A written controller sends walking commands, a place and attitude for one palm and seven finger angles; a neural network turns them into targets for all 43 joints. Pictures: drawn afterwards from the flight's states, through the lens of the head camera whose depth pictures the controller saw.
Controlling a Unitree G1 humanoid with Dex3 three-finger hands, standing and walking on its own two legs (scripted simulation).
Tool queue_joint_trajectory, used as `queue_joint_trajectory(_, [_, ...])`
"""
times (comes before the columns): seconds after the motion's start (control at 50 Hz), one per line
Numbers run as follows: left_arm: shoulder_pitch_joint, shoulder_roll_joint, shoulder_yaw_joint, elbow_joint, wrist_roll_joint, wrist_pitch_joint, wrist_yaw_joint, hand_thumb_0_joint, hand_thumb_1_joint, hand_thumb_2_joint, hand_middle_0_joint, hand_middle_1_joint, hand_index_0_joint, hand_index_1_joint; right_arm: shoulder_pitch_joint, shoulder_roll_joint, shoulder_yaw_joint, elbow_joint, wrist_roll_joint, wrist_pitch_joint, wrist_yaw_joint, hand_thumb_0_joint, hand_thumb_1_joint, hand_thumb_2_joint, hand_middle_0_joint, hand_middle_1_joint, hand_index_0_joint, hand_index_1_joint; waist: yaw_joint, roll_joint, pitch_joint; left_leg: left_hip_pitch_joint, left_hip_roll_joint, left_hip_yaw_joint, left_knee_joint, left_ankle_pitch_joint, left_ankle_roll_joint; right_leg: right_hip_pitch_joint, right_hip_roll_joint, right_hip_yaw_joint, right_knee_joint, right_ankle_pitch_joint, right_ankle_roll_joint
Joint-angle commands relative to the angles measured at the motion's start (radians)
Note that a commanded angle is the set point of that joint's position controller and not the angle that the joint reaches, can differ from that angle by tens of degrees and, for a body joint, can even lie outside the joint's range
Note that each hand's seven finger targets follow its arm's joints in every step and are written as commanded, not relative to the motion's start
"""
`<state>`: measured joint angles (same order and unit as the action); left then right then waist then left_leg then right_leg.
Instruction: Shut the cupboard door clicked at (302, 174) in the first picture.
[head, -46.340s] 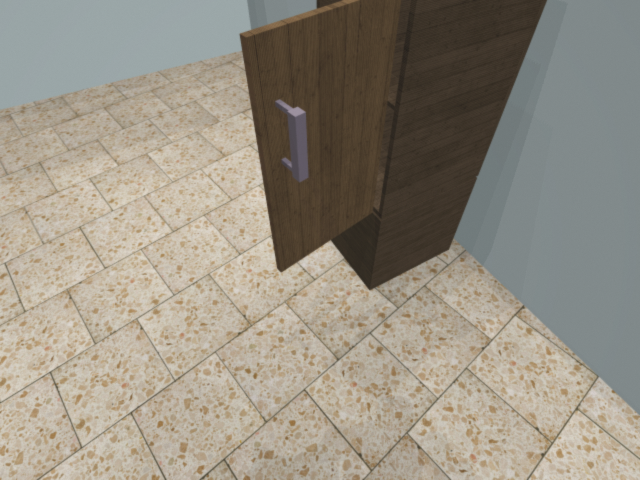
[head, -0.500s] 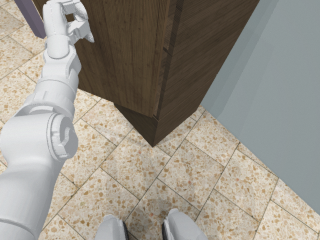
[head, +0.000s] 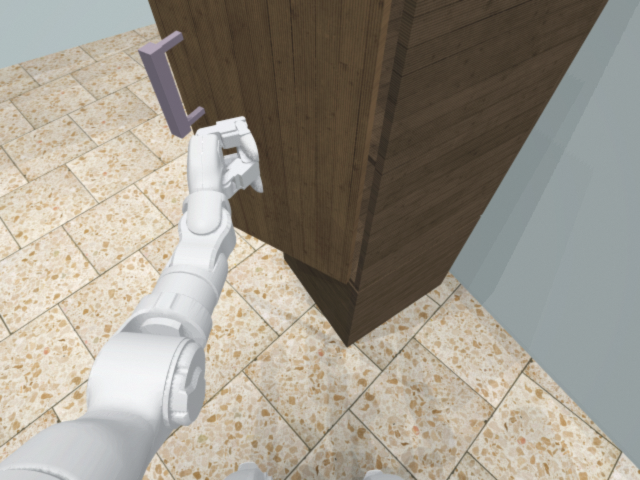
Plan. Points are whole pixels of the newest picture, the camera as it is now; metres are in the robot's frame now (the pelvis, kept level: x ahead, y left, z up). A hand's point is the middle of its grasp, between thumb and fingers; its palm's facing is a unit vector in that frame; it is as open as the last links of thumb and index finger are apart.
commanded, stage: draw the hand back to the body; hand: left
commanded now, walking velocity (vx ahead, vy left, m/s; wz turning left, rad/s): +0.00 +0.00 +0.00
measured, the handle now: (177, 86) +0.65 +0.17 +0.10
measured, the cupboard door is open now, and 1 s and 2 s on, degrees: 26 26 26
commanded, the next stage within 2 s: step back with the hand held close in 1.68 s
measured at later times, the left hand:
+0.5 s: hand (182, 204) +0.40 +0.12 +0.14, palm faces +0.04 -1.00 -0.02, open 3.1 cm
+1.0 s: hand (18, 325) +0.26 +0.22 +0.18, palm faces +0.26 -0.93 -0.27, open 3.9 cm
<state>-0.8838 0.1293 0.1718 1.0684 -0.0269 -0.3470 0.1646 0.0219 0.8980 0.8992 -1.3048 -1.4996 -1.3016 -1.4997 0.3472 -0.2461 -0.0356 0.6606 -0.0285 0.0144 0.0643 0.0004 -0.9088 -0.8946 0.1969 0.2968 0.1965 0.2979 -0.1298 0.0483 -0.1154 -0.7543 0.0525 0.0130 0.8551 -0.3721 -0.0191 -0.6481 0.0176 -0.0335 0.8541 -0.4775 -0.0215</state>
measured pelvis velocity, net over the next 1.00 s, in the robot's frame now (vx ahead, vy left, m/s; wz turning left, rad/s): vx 0.00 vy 0.02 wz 0.01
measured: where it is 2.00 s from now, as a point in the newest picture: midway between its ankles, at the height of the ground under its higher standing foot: outside the picture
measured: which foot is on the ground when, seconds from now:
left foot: down 0.00-1.00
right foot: down 0.00-1.00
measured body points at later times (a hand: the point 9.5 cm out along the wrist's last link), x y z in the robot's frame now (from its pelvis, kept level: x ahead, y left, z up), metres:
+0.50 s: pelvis +0.00 +0.00 +0.02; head +0.02 -0.02 +0.47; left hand +0.39 +0.18 +0.14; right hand +0.05 -0.26 -0.11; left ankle +0.02 +0.13 -0.69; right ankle -0.04 -0.10 -0.69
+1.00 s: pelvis +0.00 +0.02 +0.05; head -0.02 -0.01 +0.50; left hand +0.24 +0.27 +0.19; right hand +0.21 -0.18 -0.03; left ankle +0.02 +0.13 -0.69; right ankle -0.04 -0.10 -0.69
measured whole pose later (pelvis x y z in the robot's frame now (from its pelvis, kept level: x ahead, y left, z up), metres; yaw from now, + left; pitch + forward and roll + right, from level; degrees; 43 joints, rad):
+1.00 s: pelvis +0.00 +0.02 +0.05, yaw +0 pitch -3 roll +0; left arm 0.16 0.28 0.13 -0.12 -0.07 -0.03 0.06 0.02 0.89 0.90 -0.85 -1.00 -0.85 -1.00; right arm 0.14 -0.21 0.06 0.57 0.03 0.01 -0.07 0.01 -0.90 -0.89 0.20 0.30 0.20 0.30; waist 0.04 0.06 0.00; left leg -0.17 0.01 0.03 0.42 -0.20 0.00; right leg -0.06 -0.01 -0.02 0.41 -0.29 0.00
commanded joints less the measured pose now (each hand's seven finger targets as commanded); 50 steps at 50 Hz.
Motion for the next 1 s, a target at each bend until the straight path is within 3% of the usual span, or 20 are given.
queue_joint_trajectory(0.0, [-0.615, 0.181, 0.02, -0.16, 0.0, -0.064, 0.006, 0.0, 0.9, 0.9, -1.3, -1.5, -1.3, -1.5, 0.16, -0.137, -0.04, -0.015, 0.005, -0.02, -0.022, 0.0, -0.9, -0.9, 0.2, 0.3, 0.2, 0.3, -0.075, -0.089, -0.347, 0.295, -0.063, 0.001, -0.035, 0.262, 0.053, 0.057, 0.021, 0.033, -0.131, 0.522, 0.034])
queue_joint_trajectory(0.08, [-0.585, 0.214, 0.056, -0.143, -0.007, -0.081, -0.01, 0.0, 0.9, 0.9, -1.3, -1.5, -1.3, -1.5, 0.152, -0.133, -0.035, -0.022, 0.001, -0.027, -0.024, 0.0, -0.9, -0.9, 0.2, 0.3, 0.2, 0.3, -0.051, -0.054, -0.422, 0.309, -0.066, 0.002, -0.029, 0.299, 0.051, 0.094, 0.017, 0.036, -0.111, 0.561, 0.03])
queue_joint_trajectory(0.1, [-0.503, 0.252, 0.102, -0.145, -0.01, -0.085, -0.019, 0.0, 0.9, 0.9, -1.3, -1.5, -1.3, -1.5, 0.151, -0.136, -0.035, -0.039, 0.002, -0.027, -0.021, 0.0, -0.9, -0.9, 0.2, 0.3, 0.2, 0.3, -0.012, -0.051, -0.448, 0.301, -0.069, 0.007, -0.035, 0.315, 0.049, 0.134, 0.017, 0.039, -0.107, 0.582, 0.027])
queue_joint_trajectory(0.18, [-0.265, 0.262, 0.112, -0.233, -0.027, -0.064, -0.082, 0.0, 0.9, 0.9, -1.3, -1.5, -1.3, -1.5, 0.128, -0.133, -0.033, -0.099, 0.021, -0.01, -0.021, 0.0, -0.9, -0.9, 0.2, 0.3, 0.2, 0.3, 0.048, -0.068, -0.454, 0.307, -0.072, 0.035, -0.074, 0.348, 0.053, 0.252, 0.018, 0.039, -0.124, 0.678, 0.026])
queue_joint_trajectory(0.24, [-0.153, 0.267, 0.118, -0.34, -0.07, -0.02, -0.119, 0.0, 0.9, 0.9, -1.3, -1.5, -1.3, -1.5, 0.101, -0.138, -0.034, -0.128, 0.041, 0.0, -0.035, 0.0, -0.9, -0.9, 0.2, 0.3, 0.2, 0.3, 0.059, -0.141, -0.39, 0.301, -0.072, 0.047, -0.116, 0.306, 0.058, 0.319, 0.014, 0.046, -0.174, 0.699, 0.042])
queue_joint_trajectory(0.3, [-0.161, 0.246, 0.083, -0.547, -0.112, -0.012, -0.144, 0.0, 0.9, 0.9, -1.3, -1.5, -1.3, -1.5, 0.059, -0.132, -0.036, -0.138, 0.058, -0.013, -0.05, 0.0, -0.9, -0.9, 0.2, 0.3, 0.2, 0.3, 0.053, -0.12, -0.363, 0.369, -0.07, 0.048, -0.145, 0.29, 0.065, 0.325, 0.016, 0.047, -0.214, 0.673, 0.048])
queue_joint_trajectory(0.34, [-0.105, 0.219, 0.038, -0.67, -0.122, -0.009, -0.162, 0.0, 0.9, 0.9, -1.3, -1.5, -1.3, -1.5, 0.033, -0.124, -0.034, -0.141, 0.064, -0.028, -0.06, 0.0, -0.9, -0.9, 0.2, 0.3, 0.2, 0.3, 0.064, -0.041, -0.366, 0.434, -0.069, 0.051, -0.155, 0.324, 0.066, 0.335, 0.02, 0.038, -0.22, 0.672, 0.038])
queue_joint_trajectory(0.4, [-0.009, 0.201, 0.01, -0.734, -0.138, 0.018, -0.183, 0.0, 0.9, 0.9, -1.3, -1.5, -1.3, -1.5, -0.008, -0.119, -0.029, -0.129, 0.073, -0.049, -0.071, 0.0, -0.9, -0.9, 0.2, 0.3, 0.2, 0.3, 0.066, -0.038, -0.291, 0.471, -0.062, 0.042, -0.186, 0.289, 0.065, 0.294, 0.023, 0.027, -0.253, 0.581, 0.036])
queue_joint_trajectory(0.46, [0.122, 0.22, 0.029, -0.785, -0.156, 0.072, -0.2, 0.0, 0.9, 0.9, -1.3, -1.5, -1.3, -1.5, -0.054, -0.122, -0.023, -0.136, 0.082, -0.063, -0.083, 0.0, -0.9, -0.9, 0.2, 0.3, 0.2, 0.3, 0.094, -0.051, -0.249, 0.488, -0.063, 0.04, -0.217, 0.277, 0.065, 0.309, 0.019, 0.019, -0.276, 0.537, 0.032])
queue_joint_trajectory(0.48, [0.152, 0.194, 0.001, -0.805, -0.16, 0.094, -0.206, 0.0, 0.9, 0.9, -1.3, -1.5, -1.3, -1.5, -0.077, -0.117, -0.018, -0.144, 0.085, -0.066, -0.085, 0.0, -0.9, -0.9, 0.2, 0.3, 0.2, 0.3, 0.095, -0.043, -0.217, 0.492, -0.062, 0.04, -0.228, 0.263, 0.064, 0.302, 0.018, 0.018, -0.285, 0.513, 0.03])
queue_joint_trajectory(0.54, [0.232, 0.23, 0.03, -0.878, -0.173, 0.144, -0.219, 0.0, 0.9, 0.9, -1.217, -1.41, -1.217, -1.41, -0.121, -0.123, -0.009, -0.164, 0.089, -0.074, -0.097, 0.0, -0.9, -0.9, 0.2, 0.3, 0.2, 0.3, 0.118, -0.073, -0.195, 0.514, -0.062, 0.032, -0.253, 0.258, 0.064, 0.324, 0.016, 0.011, -0.302, 0.479, 0.026])
queue_joint_trajectory(0.58, [0.264, 0.217, 0.02, -0.953, -0.184, 0.17, -0.229, 0.0, 0.9, 0.9, -1.163, -1.35, -1.163, -1.35, -0.164, -0.113, 0.002, -0.185, 0.092, -0.08, -0.101, 0.0, -0.9, -0.9, 0.2, 0.3, 0.2, 0.3, 0.128, -0.065, -0.188, 0.535, -0.062, 0.029, -0.27, 0.263, 0.062, 0.337, 0.011, 0.006, -0.305, 0.474, 0.023])
queue_joint_trajectory(0.6, [0.305, 0.258, -0.046, -1.059, -0.092, 0.156, -0.182, 0.0, 0.9, 0.9, -1.135, -1.32, -1.135, -1.32, -0.2, -0.085, 0.007, -0.203, 0.089, -0.063, -0.116, 0.0, -0.9, -0.9, 0.2, 0.3, 0.2, 0.3, 0.114, -0.093, -0.163, 0.586, -0.065, 0.028, -0.313, 0.27, 0.06, 0.342, -0.014, 0.041, -0.366, 0.498, 0.035])
queue_joint_trajectory(0.64, [0.439, 0.264, -0.03, -1.08, -0.08, 0.182, -0.144, 0.0, 0.9, 0.9, -1.08, -1.26, -1.08, -1.26, -0.222, -0.093, 0.011, -0.204, 0.083, -0.045, -0.132, 0.0, -0.9, -0.9, 0.2, 0.3, 0.2, 0.3, 0.126, -0.096, -0.124, 0.614, -0.056, 0.026, -0.349, 0.275, 0.062, 0.369, -0.009, 0.03, -0.398, 0.469, 0.032])
queue_joint_trajectory(0.7, [0.501, 0.255, -0.038, -1.155, -0.064, 0.208, -0.12, 0.0, 0.9, 0.9, -0.997, -1.17, -0.997, -1.17, -0.255, -0.083, 0.028, -0.213, 0.078, -0.032, -0.14, 0.0, -0.9, -0.9, 0.2, 0.3, 0.2, 0.3, 0.125, -0.068, -0.061, 0.657, -0.05, 0.021, -0.399, 0.268, 0.059, 0.386, -0.006, 0.017, -0.438, 0.419, 0.023])
queue_joint_trajectory(0.74, [0.548, 0.286, -0.009, -1.206, -0.058, 0.219, -0.11, 0.0, 0.9, 0.9, -0.943, -1.11, -0.943, -1.11, -0.267, -0.084, 0.031, -0.213, 0.074, -0.029, -0.144, 0.0, -0.9, -0.9, 0.2, 0.3, 0.2, 0.3, 0.132, -0.053, -0.049, 0.688, -0.048, 0.02, -0.421, 0.283, 0.059, 0.407, -0.001, 0.018, -0.469, 0.419, 0.019])
queue_joint_trajectory(0.76, [0.575, 0.273, -0.016, -1.229, -0.057, 0.225, -0.107, 0.0, 0.9, 0.9, -0.915, -1.08, -0.915, -1.08, -0.274, -0.077, 0.039, -0.217, 0.073, -0.026, -0.144, 0.0, -0.9, -0.9, 0.2, 0.3, 0.2, 0.3, 0.132, -0.012, -0.043, 0.699, -0.048, 0.021, -0.436, 0.285, 0.056, 0.426, -0.006, 0.016, -0.474, 0.414, 0.016])
queue_joint_trajectory(0.86, [0.704, 0.28, 0.002, -1.383, -0.049, 0.236, -0.094, 0.0, 0.9, 0.9, -0.777, -0.93, -0.777, -0.93, -0.293, -0.07, 0.048, -0.224, 0.061, -0.039, -0.139, 0.0, -0.9, -0.9, 0.2, 0.3, 0.2, 0.3, 0.143, 0.044, -0.04, 0.755, -0.042, 0.011, -0.475, 0.34, 0.046, 0.478, -0.002, 0.002, -0.501, 0.437, 0.007])
queue_joint_trajectory(0.92, [0.791, 0.296, 0.031, -1.454, -0.045, 0.241, -0.085, 0.0, 0.9, 0.9, -0.695, -0.84, -0.695, -0.84, -0.3, -0.071, 0.051, -0.228, 0.053, -0.047, -0.135, 0.0, -0.9, -0.9, 0.2, 0.3, 0.2, 0.3, 0.151, 0.041, -0.034, 0.762, -0.04, 0.001, -0.488, 0.355, 0.041, 0.493, 0.001, -0.006, -0.508, 0.438, 0.006])
queue_joint_trajectory(0.98, [0.884, 0.32, 0.08, -1.475, -0.05, 0.244, -0.079, 0.0, 0.9, 0.9, -0.613, -0.75, -0.613, -0.75, -0.31, -0.071, 0.05, -0.227, 0.05, -0.051, -0.138, 0.0, -0.9, -0.9, 0.2, 0.3, 0.2, 0.3, 0.16, -0.012, 0.001, 0.74, -0.04, 0.004, -0.499, 0.329, 0.043, 0.5, -0.002, -0.008, -0.523, 0.416, 0.011])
